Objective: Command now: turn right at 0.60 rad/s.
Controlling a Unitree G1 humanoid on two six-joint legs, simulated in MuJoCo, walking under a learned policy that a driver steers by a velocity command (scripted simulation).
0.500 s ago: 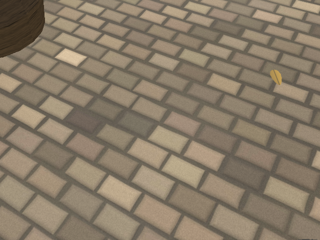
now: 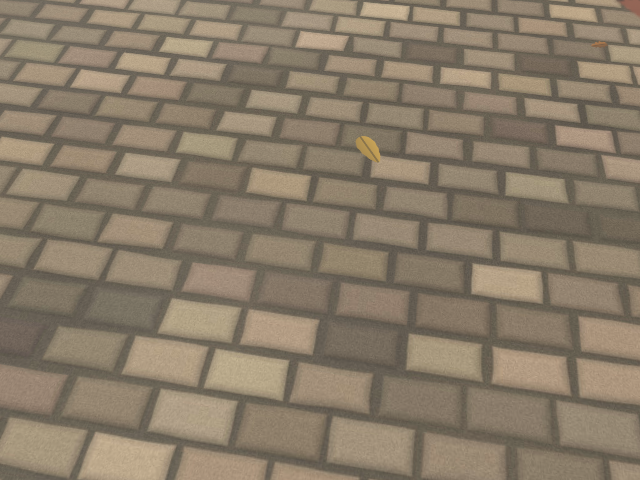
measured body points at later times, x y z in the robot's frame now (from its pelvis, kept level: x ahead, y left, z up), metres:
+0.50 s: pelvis +0.12 -0.04 +0.00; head +0.14 -0.07 +0.45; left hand +0.23 +0.23 -0.10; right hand +0.27 -0.35 -0.08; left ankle +0.28 +0.06 -0.72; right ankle +0.00 -0.13 -0.74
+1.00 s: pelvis +0.33 -0.10 -0.01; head +0.35 -0.12 +0.44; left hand +0.61 +0.04 -0.09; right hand +0.25 -0.38 -0.14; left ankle +0.28 +0.05 -0.74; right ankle +0.38 -0.24 -0.74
